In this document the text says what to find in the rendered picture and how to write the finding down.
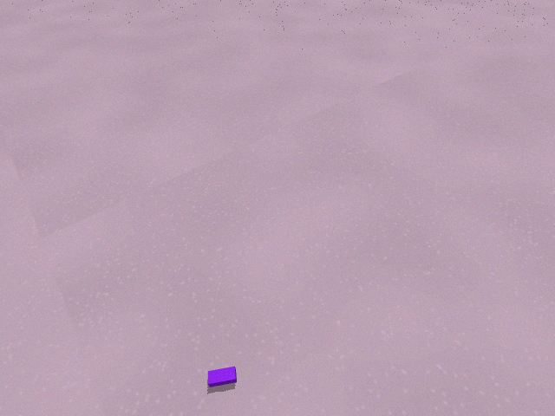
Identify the small box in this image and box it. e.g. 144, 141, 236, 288
208, 367, 237, 387

